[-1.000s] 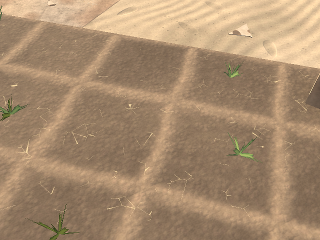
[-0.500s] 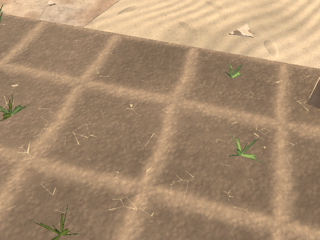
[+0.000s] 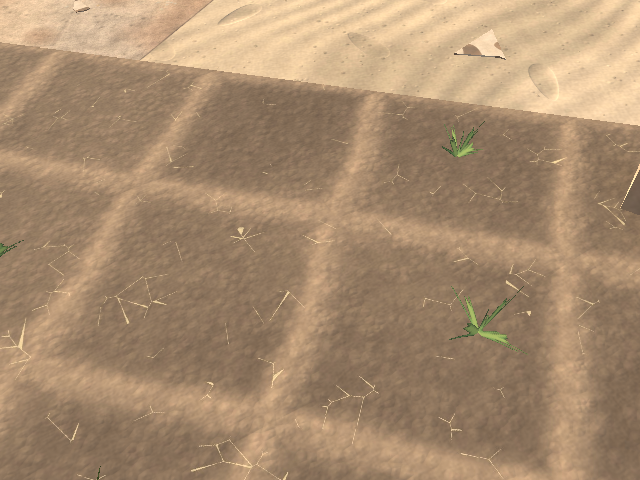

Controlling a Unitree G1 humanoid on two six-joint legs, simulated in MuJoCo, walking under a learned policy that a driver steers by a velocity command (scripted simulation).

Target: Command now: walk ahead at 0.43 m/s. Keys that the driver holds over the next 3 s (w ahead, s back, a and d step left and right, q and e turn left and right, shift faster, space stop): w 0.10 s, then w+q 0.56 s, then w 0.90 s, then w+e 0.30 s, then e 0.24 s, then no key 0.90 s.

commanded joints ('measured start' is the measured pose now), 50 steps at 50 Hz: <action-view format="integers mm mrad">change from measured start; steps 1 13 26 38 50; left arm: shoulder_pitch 137 326 124 -134 165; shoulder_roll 102 51 117 83 192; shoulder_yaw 12 -28 -8 -14 18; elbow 12 66 -118 -241 -190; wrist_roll -5 2 -16 24 22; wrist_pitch -2 -51 -65 24 -21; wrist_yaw -4 23 10 -15 13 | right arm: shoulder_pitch -64 -409 -123 -33 -42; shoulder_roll -34 -8 -217 -146 -189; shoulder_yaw -11 -14 -104 -67 -57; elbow -104 -230 -184 -169 -177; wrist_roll -3 1 6 24 3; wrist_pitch -19 26 35 -9 -23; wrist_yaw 18 39 8 2 -15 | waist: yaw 20 35 -79 -31 144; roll -52 -102 -19 12 -7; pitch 63 108 -172 6 -198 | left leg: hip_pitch -408 -489 402 104 154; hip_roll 76 44 306 78 78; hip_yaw -30 67 -567 -199 -133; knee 188 -246 -774 -859 -291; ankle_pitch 143 403 216 643 910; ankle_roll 31 -12 345 126 53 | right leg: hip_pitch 204 286 -412 -315 334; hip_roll -321 -213 -62 -127 -77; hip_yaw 501 50 170 88 131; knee -475 -497 884 219 -140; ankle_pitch -246 418 -106 240 139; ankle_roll -120 -65 24 108 -59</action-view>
